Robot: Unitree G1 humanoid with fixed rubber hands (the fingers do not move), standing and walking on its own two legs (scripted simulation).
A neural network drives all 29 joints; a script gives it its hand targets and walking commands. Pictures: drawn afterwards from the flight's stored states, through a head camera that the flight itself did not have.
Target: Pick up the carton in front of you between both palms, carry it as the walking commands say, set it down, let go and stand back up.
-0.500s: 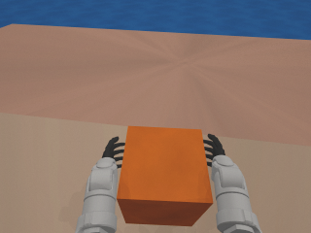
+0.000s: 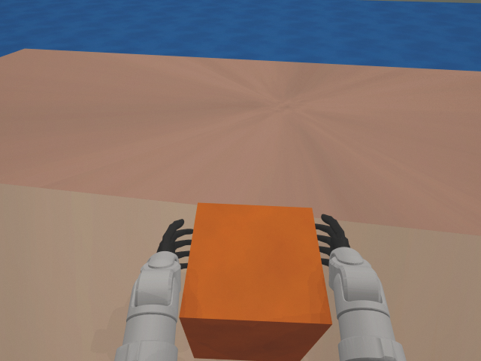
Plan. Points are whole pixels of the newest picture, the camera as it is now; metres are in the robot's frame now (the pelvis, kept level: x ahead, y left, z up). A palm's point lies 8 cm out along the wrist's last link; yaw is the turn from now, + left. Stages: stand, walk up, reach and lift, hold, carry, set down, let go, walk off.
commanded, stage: hold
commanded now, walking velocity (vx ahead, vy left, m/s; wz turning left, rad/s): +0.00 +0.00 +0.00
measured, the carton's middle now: (250, 286) +0.28 +0.00 -0.05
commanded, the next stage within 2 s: carry in 1.26 s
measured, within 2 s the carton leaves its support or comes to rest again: neither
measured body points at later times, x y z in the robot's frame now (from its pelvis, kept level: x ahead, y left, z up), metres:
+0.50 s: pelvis -0.01 +0.00 +0.00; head -0.06 +0.01 +0.45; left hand +0.29 +0.15 +0.04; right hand +0.29 -0.15 +0.05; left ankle +0.02 +0.13 -0.75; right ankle +0.00 -0.12 -0.75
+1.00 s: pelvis +0.00 +0.00 +0.00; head -0.05 +0.00 +0.45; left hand +0.29 +0.15 +0.04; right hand +0.30 -0.15 +0.05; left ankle +0.02 +0.13 -0.75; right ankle +0.00 -0.12 -0.75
